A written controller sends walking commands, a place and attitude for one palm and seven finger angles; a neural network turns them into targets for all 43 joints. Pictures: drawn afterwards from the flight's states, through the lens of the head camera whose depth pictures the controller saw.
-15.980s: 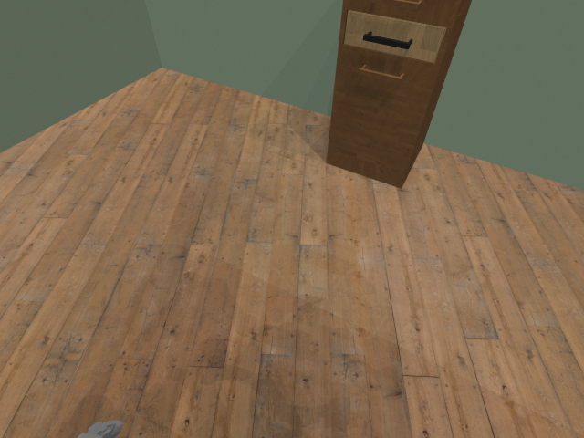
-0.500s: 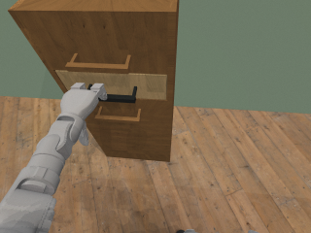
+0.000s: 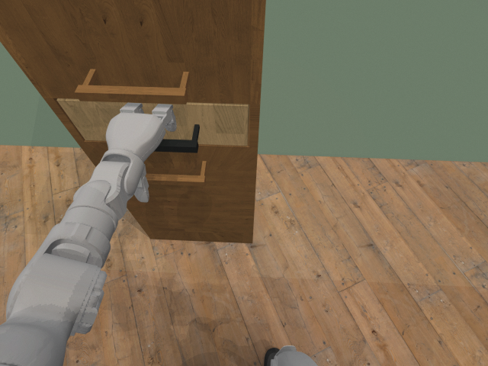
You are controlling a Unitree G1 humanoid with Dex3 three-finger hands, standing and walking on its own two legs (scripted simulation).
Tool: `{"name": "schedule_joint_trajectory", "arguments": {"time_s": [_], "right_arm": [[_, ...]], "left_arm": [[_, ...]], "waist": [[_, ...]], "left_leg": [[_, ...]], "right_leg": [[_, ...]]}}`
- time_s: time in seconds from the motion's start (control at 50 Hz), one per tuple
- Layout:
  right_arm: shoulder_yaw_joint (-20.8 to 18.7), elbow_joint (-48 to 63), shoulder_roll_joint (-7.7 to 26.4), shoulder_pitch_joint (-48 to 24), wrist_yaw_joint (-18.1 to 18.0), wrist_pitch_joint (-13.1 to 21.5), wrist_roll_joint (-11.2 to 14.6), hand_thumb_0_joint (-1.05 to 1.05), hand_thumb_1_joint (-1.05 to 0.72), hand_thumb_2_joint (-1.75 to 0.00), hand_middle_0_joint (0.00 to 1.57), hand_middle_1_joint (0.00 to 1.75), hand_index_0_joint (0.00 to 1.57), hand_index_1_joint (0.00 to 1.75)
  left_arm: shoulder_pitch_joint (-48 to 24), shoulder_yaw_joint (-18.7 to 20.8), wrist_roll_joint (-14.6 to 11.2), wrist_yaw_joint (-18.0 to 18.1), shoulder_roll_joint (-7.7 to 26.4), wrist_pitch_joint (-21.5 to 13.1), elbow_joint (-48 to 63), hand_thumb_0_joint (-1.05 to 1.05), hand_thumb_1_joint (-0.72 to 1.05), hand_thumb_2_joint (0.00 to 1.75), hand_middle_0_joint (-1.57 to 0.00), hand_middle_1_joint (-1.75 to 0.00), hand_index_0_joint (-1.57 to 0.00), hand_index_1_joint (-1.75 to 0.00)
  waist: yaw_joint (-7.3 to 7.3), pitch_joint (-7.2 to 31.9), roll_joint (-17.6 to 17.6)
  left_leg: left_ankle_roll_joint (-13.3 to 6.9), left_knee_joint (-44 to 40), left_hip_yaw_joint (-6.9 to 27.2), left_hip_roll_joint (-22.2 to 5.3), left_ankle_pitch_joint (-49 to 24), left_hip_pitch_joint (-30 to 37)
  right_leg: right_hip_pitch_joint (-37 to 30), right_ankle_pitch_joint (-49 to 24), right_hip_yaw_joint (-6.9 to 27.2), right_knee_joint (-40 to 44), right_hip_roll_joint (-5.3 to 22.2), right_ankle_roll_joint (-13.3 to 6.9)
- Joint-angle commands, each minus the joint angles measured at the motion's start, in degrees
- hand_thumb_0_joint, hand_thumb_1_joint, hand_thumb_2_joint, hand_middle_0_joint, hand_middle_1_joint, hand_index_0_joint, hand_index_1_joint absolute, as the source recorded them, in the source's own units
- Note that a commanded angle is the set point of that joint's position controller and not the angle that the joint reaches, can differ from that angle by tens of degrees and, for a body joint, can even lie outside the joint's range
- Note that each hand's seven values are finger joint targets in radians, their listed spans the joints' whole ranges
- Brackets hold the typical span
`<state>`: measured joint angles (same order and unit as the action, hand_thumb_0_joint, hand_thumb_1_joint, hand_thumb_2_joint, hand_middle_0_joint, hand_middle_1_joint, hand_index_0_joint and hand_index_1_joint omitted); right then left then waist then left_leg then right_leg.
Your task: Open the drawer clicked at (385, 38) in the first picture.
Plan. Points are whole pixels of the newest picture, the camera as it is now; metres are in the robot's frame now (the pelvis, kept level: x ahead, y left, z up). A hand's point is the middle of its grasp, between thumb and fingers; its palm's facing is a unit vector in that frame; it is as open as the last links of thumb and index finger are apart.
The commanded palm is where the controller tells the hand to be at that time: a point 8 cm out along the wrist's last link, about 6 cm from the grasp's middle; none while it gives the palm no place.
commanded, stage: move the hooked fingers above the handle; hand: left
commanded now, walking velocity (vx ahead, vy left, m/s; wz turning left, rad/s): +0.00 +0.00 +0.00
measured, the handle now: (155, 136) +0.56 +0.17 -0.02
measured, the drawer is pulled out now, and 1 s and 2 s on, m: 0.00 0.00 0.00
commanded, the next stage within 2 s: none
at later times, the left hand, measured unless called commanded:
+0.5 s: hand (151, 145) +0.50 +0.16 +0.03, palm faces -0.06 -0.05 -1.00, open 13.8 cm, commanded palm +0.48 +0.18 +0.09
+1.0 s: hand (151, 146) +0.49 +0.16 +0.03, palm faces -0.05 -0.03 -1.00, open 13.8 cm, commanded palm +0.48 +0.18 +0.09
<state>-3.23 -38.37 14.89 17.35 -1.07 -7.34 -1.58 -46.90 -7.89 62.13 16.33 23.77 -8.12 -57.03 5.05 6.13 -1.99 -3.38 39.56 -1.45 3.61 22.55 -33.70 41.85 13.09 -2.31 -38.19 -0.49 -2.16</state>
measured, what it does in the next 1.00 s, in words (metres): stands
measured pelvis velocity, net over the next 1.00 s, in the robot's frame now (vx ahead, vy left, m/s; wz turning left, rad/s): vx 0.01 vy -0.01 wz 0.00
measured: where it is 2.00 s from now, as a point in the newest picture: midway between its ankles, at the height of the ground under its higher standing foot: outside the picture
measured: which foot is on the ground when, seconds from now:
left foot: down 0.00-1.00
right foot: down 0.00-1.00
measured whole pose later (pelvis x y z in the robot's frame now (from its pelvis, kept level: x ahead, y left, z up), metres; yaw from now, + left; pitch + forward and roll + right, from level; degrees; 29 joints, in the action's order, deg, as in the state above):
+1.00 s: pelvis +0.01 -0.01 +0.00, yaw +0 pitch +18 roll +0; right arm -2.4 -38.1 14.9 15.8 -0.8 -8.1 -1.8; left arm -47.6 -6.2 62.5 17.5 23.9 -7.5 -58.1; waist 5.6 6.5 -2.2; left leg -2.9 39.8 -1.0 2.9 23.7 -33.9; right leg 42.1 14.2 -2.7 -38.5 -1.2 -2.7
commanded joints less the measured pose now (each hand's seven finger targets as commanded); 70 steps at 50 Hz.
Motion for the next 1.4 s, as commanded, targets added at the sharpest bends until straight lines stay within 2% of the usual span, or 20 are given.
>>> {"name": "schedule_joint_trajectory", "arguments": {"time_s": [0.0,0.04,0.1,0.16,0.2,0.28,0.36,0.44,0.52,0.66,0.72,0.8,0.86,0.88,0.96,1.04,1.16,1.22,1.28,1.38], "right_arm": [[-1.99,2.58,8.89,5.93,-0.13,1.07,-0.76,0.00,-0.90,-0.90,0.20,0.30,0.20,0.30],[-1.58,2.45,9.30,5.97,0.31,1.05,-0.71,0.00,-0.90,-0.90,0.20,0.30,0.20,0.30],[-1.51,3.68,9.81,5.41,0.59,0.50,-0.84,0.00,-0.90,-0.90,0.20,0.30,0.20,0.30],[-2.52,4.33,9.27,6.30,0.53,0.11,-0.69,0.00,-0.90,-0.90,0.20,0.30,0.20,0.30],[-2.86,3.63,9.47,7.18,0.45,-0.14,-0.43,0.00,-0.90,-0.90,0.20,0.30,0.20,0.30],[-3.10,3.42,9.39,7.93,0.02,-0.48,0.44,0.00,-0.90,-0.90,0.20,0.30,0.20,0.30],[-2.85,2.83,9.14,7.88,-0.47,-0.33,0.28,0.00,-0.90,-0.90,0.20,0.30,0.20,0.30],[-2.29,2.52,9.07,7.21,0.00,-0.32,-0.70,0.00,-0.90,-0.90,0.20,0.30,0.20,0.30],[-2.05,2.89,8.76,5.96,1.02,-0.93,-1.09,0.00,-0.90,-0.90,0.20,0.30,0.20,0.30],[-2.88,4.26,8.79,5.26,0.47,-1.18,-0.10,0.00,-0.90,-0.90,0.20,0.30,0.20,0.30],[-3.47,3.79,8.22,5.73,0.27,-0.96,0.06,0.00,-0.90,-0.90,0.20,0.30,0.20,0.30],[-2.78,3.57,8.38,5.32,-0.20,-1.05,0.45,0.00,-0.90,-0.90,0.20,0.30,0.20,0.30],[-2.32,3.22,8.26,5.32,-0.51,-0.55,0.28,0.00,-0.90,-0.90,0.20,0.30,0.20,0.30],[-2.07,3.04,8.40,5.61,-0.56,-0.47,0.20,0.00,-0.90,-0.90,0.20,0.30,0.20,0.30],[-1.59,3.24,8.27,5.10,-0.24,-0.07,-0.49,0.00,-0.90,-0.90,0.20,0.30,0.20,0.30],[-1.55,3.50,8.88,5.06,0.18,-0.34,-0.64,0.00,-0.90,-0.90,0.20,0.30,0.20,0.30],[-2.53,3.34,9.61,6.65,-0.39,-0.10,0.34,0.00,-0.90,-0.90,0.20,0.30,0.20,0.30],[-3.30,3.07,8.84,8.05,-0.69,0.21,0.32,0.00,-0.90,-0.90,0.20,0.30,0.20,0.30],[-3.23,2.34,9.02,8.49,-0.73,0.24,0.12,0.00,-0.90,-0.90,0.20,0.30,0.20,0.30],[-2.07,1.80,9.24,7.55,-0.11,-0.09,-0.70,0.00,-0.90,-0.90,0.20,0.30,0.20,0.30]], "left_arm": [[-31.50,8.72,0.46,6.39,16.19,1.33,6.50,0.00,-0.50,0.30,-0.30,-1.20,-0.30,-1.20],[-31.51,9.96,0.73,8.12,18.14,4.10,2.91,0.00,-0.50,0.30,-0.30,-1.20,-0.30,-1.20],[-32.31,13.20,0.43,8.57,23.19,5.93,5.85,0.00,-0.50,0.30,-0.30,-1.20,-0.30,-1.20],[-31.12,9.93,0.56,6.49,19.15,5.94,8.91,0.00,-0.50,0.30,-0.30,-1.20,-0.30,-1.20],[-28.07,8.21,-0.13,4.24,16.50,5.99,6.84,0.00,-0.50,0.30,-0.30,-1.20,-0.30,-1.20],[-24.76,3.78,-2.51,0.01,10.88,4.20,7.23,0.00,-0.50,0.30,-0.30,-1.20,-0.30,-1.20],[-26.59,4.88,-1.58,0.32,12.39,0.45,10.05,0.00,-0.50,0.30,-0.30,-1.20,-0.30,-1.20],[-26.74,10.67,-0.21,4.64,18.57,-0.26,11.04,0.00,-0.50,0.30,-0.30,-1.20,-0.30,-1.20],[-23.48,12.04,0.76,7.70,18.98,3.13,8.66,0.00,-0.50,0.30,-0.30,-1.20,-0.30,-1.20],[-26.74,8.38,-0.51,5.08,15.70,5.56,12.10,0.00,-0.50,0.30,-0.30,-1.20,-0.30,-1.20],[-25.88,2.15,-1.29,2.20,7.86,4.21,12.67,0.00,-0.50,0.30,-0.30,-1.20,-0.30,-1.20],[-25.67,0.56,-2.19,-0.08,6.40,2.66,10.58,0.00,-0.50,0.30,-0.30,-1.20,-0.30,-1.20],[-28.24,3.37,-1.28,1.13,10.73,1.16,10.18,0.00,-0.50,0.30,-0.30,-1.20,-0.30,-1.20],[-28.37,6.10,-0.86,1.96,13.92,0.88,10.16,0.00,-0.50,0.30,-0.30,-1.20,-0.30,-1.20],[-29.54,9.50,0.55,5.65,18.01,1.69,9.41,0.00,-0.50,0.30,-0.30,-1.20,-0.30,-1.20],[-27.16,11.38,0.38,6.70,20.42,5.02,6.25,0.00,-0.50,0.30,-0.30,-1.20,-0.30,-1.20],[-28.43,7.45,-0.83,2.60,17.04,5.12,6.50,0.00,-0.50,0.30,-0.30,-1.20,-0.30,-1.20],[-29.48,1.69,-1.71,-0.02,9.44,2.26,9.88,0.00,-0.50,0.30,-0.30,-1.20,-0.30,-1.20],[-27.39,3.01,-2.40,-0.64,10.25,0.17,9.36,0.00,-0.50,0.30,-0.30,-1.20,-0.30,-1.20],[-27.76,10.29,-0.69,4.48,18.35,-0.20,9.09,0.00,-0.50,0.30,-0.30,-1.20,-0.30,-1.20]], "waist": [[1.83,22.80,-0.26],[1.94,22.15,0.92],[0.54,30.15,0.88],[0.32,36.66,-3.44],[1.21,34.10,-1.38],[2.02,27.96,2.96],[1.73,22.78,0.50],[-0.06,24.49,-2.41],[-1.17,27.40,-2.33],[0.37,31.61,0.85],[1.86,28.82,0.09],[2.74,22.24,3.14],[2.38,19.96,0.58],[1.55,21.13,0.63],[0.61,24.52,-2.59],[-0.02,29.29,0.14],[2.05,29.42,1.60],[3.24,30.29,-0.39],[2.88,26.90,0.15],[0.63,24.37,-1.53]], "left_leg": [[2.01,-1.80,3.11,-1.12,-19.70,1.52],[1.71,-1.59,2.59,-1.00,-18.06,-2.23],[1.38,-0.87,1.76,-0.62,-21.15,-2.41],[2.07,-0.32,1.97,-1.46,-28.36,3.63],[2.35,-0.32,2.65,-2.37,-31.92,5.95],[1.30,-2.54,2.46,-2.39,-26.00,5.22],[1.40,-3.38,2.83,-2.14,-23.67,4.85],[1.94,-2.48,2.65,-1.75,-25.87,3.96],[2.74,-1.33,2.18,-1.89,-31.38,3.51],[1.66,-2.41,1.63,-1.92,-30.52,6.30],[2.08,-2.27,2.40,-2.60,-34.04,11.01],[1.53,-3.53,2.28,-1.85,-25.85,7.64],[1.32,-3.86,2.08,-1.16,-20.65,4.51],[1.38,-3.72,2.26,-1.05,-20.63,3.43],[1.77,-2.30,1.83,-0.79,-22.09,1.40],[1.58,-1.37,0.94,-0.86,-23.91,-0.56],[1.08,-1.95,1.21,-1.43,-22.98,1.77],[1.52,-1.53,2.48,-2.05,-27.98,7.76],[1.64,-1.66,2.83,-2.07,-26.64,7.61],[1.93,-1.90,2.44,-1.51,-25.19,1.92]], "right_leg": [[-15.15,-10.10,2.55,-0.52,-0.98,-0.95],[-15.91,-10.31,2.77,-1.19,-0.95,-0.79],[-22.55,-15.85,3.65,-2.21,-0.83,-0.50],[-23.79,-20.13,3.55,-2.32,-0.80,-0.32],[-21.91,-20.04,2.96,-1.17,-1.12,-0.13],[-22.03,-17.40,3.13,1.88,-1.22,0.16],[-19.13,-14.47,3.05,2.16,-1.02,-0.47],[-19.37,-15.47,3.08,0.12,-1.01,-1.01],[-20.92,-19.35,2.58,-1.66,-1.09,-0.85],[-25.94,-22.26,3.26,0.32,-0.71,0.09],[-21.93,-20.96,2.71,1.85,-0.91,0.23],[-20.75,-17.33,2.92,3.34,-0.79,-0.03],[-20.19,-14.49,3.29,2.90,-0.51,-0.47],[-20.98,-14.39,3.35,2.16,-0.52,-0.64],[-20.97,-15.53,3.47,-0.33,-0.49,-0.86],[-24.91,-19.63,3.77,-1.51,-0.53,-0.28],[-24.63,-19.09,3.89,0.50,-0.61,0.30],[-21.18,-18.95,3.33,1.31,-0.85,0.20],[-18.97,-16.68,3.07,1.77,-1.08,0.00],[-19.38,-16.53,3.07,-0.30,-0.92,-0.79]]}}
